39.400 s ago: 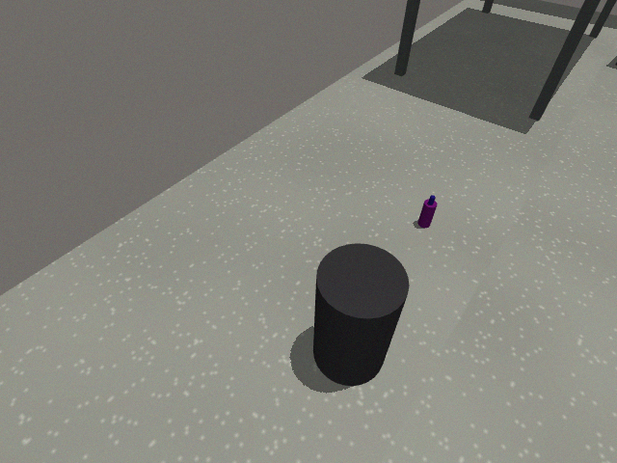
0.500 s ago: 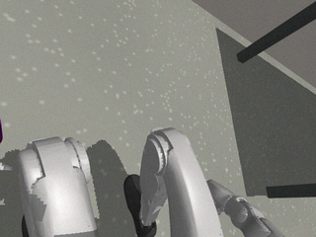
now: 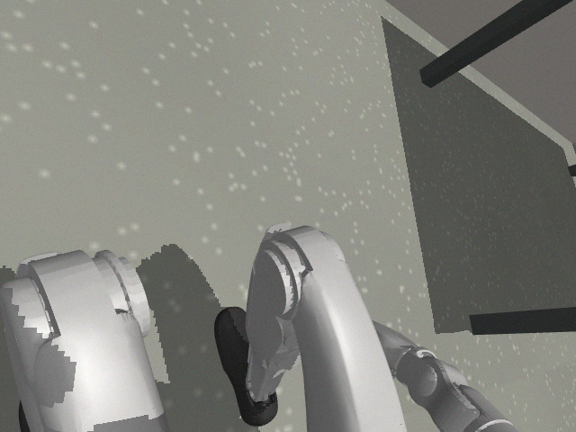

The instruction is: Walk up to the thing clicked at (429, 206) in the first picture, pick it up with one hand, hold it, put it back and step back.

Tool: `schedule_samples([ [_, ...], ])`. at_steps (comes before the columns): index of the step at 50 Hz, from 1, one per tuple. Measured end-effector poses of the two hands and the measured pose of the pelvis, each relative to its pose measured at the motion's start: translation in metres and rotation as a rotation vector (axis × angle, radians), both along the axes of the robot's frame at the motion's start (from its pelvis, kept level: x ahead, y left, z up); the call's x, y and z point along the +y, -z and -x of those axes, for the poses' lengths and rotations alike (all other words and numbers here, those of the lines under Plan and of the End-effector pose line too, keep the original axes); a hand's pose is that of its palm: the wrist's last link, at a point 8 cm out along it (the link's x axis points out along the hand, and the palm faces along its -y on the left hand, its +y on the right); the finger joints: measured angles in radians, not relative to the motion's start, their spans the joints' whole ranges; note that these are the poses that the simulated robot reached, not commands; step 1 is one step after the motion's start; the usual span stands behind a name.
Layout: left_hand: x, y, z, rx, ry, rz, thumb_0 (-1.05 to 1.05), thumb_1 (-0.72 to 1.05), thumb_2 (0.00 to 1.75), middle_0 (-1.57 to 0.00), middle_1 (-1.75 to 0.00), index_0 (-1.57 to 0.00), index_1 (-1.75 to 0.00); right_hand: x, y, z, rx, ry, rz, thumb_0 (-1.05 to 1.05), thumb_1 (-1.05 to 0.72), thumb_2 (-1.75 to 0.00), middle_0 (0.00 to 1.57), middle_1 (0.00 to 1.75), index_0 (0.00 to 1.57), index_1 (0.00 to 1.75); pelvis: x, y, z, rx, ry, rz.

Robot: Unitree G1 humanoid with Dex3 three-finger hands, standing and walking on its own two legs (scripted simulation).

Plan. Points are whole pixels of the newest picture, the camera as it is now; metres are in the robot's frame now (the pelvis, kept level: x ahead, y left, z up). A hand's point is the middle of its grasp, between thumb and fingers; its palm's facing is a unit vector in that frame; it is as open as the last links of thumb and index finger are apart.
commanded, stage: close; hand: left
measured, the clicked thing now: out of the picture +0.39 +0.29 -0.19
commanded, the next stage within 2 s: settle in 0.26 s
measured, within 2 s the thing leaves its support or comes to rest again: leaves its support in 0.58 s
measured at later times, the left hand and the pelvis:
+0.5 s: hand out of the picture +0.38 +0.29 -0.17, palm faces +0.36 -0.93 +0.01, open 7.9 cm; pelvis +0.00 +0.00 +0.00, yaw +0 degrees
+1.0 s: hand out of the picture +0.36 +0.31 -0.08, palm faces +0.36 -0.93 -0.03, open 7.9 cm; pelvis +0.01 -0.01 +0.03, yaw +3 degrees
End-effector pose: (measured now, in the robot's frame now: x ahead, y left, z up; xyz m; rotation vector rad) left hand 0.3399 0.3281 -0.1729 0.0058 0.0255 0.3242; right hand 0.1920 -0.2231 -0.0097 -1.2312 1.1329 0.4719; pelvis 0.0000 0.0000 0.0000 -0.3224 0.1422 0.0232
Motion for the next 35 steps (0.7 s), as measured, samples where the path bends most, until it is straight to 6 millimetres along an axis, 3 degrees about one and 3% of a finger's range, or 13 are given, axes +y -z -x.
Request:
schedule_samples([
  [5,-0.003,0.001,0.002,0.005,-0.029,0.024,-0.01,0.3,0.59,-0.56,-0.5,-0.52,-0.51,0.002,-0.004,-0.001,-0.009,-0.003,0.001,0.0,-0.87,-0.89,0.2,0.3,0.2,0.3,0.0,-0.002,0.001,0.0,0.002,0.002],
  [16,0.001,0.002,0.001,-0.007,-0.041,0.017,0.01,0.14,0.73,-0.81,-0.83,-0.71,-0.85,-0.002,-0.011,0.006,-0.008,0.018,0.037,0.0,-0.86,-0.89,0.2,0.3,0.2,0.3,0.001,-0.002,0.005,-0.012,0.004,0.005],
  [28,0.004,-0.001,0.003,-0.005,-0.055,0.02,0.03,-0.03,0.98,-0.85,-1.05,-0.78,-1.08,-0.002,-0.009,0.011,0.02,0.05,0.024,0.0,-0.88,-0.9,0.2,0.3,0.2,0.3,0.002,-0.005,0.003,0.005,0.002,0.009],
  [35,0.01,-0.02,0.005,-0.048,-0.056,-0.001,0.03,-0.05,1.03,-0.84,-1.1,-0.77,-1.12,-0.001,-0.005,0.004,0.016,0.078,-0.007,0.0,-0.89,-0.9,0.2,0.3,0.2,0.3,0.0,-0.009,0.0,0.033,-0.008,-0.002],
])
